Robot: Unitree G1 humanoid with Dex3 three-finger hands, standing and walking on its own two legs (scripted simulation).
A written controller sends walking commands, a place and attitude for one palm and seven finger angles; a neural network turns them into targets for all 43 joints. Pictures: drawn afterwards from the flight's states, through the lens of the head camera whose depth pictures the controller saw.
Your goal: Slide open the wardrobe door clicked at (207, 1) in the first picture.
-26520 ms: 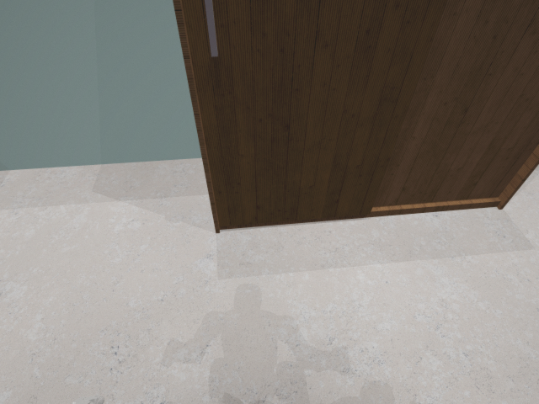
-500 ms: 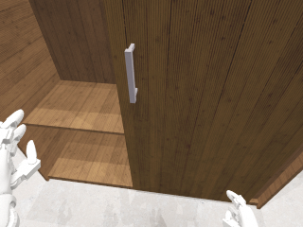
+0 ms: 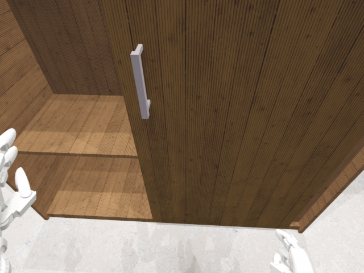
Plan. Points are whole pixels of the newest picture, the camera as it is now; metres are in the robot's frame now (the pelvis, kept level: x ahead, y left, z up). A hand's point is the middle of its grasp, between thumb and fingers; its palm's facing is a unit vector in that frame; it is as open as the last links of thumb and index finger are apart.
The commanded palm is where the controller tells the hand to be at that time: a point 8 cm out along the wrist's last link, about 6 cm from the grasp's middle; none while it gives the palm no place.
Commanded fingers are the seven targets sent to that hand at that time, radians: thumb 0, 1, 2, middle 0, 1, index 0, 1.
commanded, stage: step back with the hand held close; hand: left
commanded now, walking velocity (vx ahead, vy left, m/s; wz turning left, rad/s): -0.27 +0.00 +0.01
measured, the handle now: (142, 83) +0.50 +0.15 +0.18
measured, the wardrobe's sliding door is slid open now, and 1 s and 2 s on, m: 0.62 0.62 0.62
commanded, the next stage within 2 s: stop stepping back and stand still in 0.98 s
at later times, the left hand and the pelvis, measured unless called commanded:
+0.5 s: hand out of the picture +0.13 +0.29 +0.15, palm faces +0.49 -0.77 -0.41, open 7.4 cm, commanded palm +0.07 +0.33 +0.17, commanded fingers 0.00 0.90 0.90 -0.20 -0.30 -0.20 -0.30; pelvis -0.07 +0.03 -0.02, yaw +0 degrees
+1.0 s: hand out of the picture +0.02 +0.30 +0.17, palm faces +0.57 -0.70 -0.42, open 7.4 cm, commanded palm -0.04 +0.33 +0.17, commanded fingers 0.00 0.90 0.90 -0.20 -0.30 -0.20 -0.30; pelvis -0.15 +0.02 -0.03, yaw +5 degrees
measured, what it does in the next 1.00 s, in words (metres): walks backwards: right foot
